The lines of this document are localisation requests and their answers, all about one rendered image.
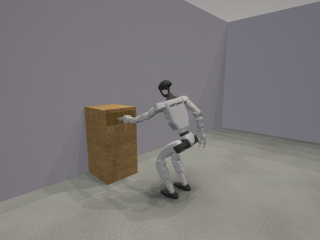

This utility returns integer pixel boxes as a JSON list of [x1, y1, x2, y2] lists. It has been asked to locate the right robot foot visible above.
[[174, 182, 191, 191]]

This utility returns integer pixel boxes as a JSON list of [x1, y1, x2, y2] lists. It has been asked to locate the drawer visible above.
[[106, 110, 135, 127]]

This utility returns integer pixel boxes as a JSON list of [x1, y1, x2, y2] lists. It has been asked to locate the left robot hand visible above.
[[123, 115, 132, 124]]

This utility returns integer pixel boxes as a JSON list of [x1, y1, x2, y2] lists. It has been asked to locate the right robot hand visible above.
[[197, 133, 206, 149]]

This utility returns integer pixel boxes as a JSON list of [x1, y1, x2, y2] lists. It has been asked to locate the robot foot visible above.
[[160, 189, 179, 199], [174, 182, 191, 191]]

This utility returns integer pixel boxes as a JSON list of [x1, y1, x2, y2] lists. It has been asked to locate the right robot upper arm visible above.
[[180, 95, 202, 118]]

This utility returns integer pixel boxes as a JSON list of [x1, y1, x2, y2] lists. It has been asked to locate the cabinet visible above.
[[84, 104, 138, 185]]

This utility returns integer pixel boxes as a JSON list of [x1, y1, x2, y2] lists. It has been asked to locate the left robot upper arm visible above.
[[142, 102, 166, 120]]

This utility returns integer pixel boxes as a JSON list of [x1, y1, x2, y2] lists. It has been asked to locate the left robot foot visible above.
[[160, 189, 179, 199]]

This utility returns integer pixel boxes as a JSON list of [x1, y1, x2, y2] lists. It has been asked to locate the left robot forearm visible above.
[[128, 113, 147, 124]]

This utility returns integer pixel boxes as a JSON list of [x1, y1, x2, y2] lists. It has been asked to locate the right robot forearm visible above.
[[195, 114, 204, 134]]

